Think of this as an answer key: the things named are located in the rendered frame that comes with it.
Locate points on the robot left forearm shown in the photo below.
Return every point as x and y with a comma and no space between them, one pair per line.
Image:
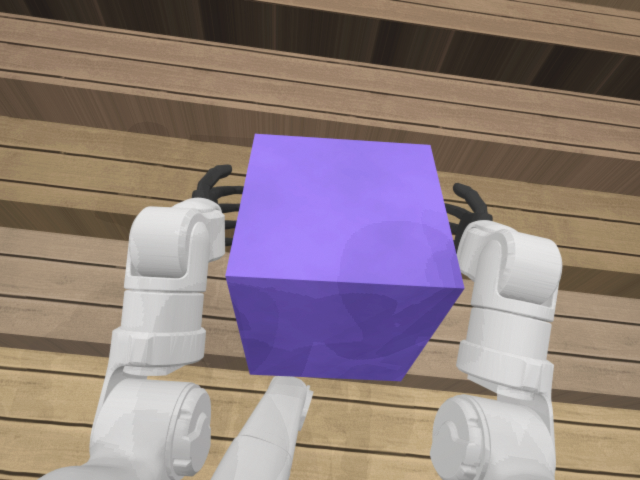
166,271

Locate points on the robot left upper arm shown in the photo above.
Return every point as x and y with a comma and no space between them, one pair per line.
147,430

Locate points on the left robot thigh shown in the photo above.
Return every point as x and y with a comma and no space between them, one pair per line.
264,448

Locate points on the robot right upper arm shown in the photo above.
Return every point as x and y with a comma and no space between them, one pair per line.
476,438

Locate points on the carton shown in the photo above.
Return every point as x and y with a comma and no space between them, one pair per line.
342,263

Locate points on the robot right hand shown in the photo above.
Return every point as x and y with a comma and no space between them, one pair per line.
476,204

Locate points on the robot left hand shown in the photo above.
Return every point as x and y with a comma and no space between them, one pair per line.
205,190

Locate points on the robot right forearm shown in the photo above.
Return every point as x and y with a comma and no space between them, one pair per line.
516,278

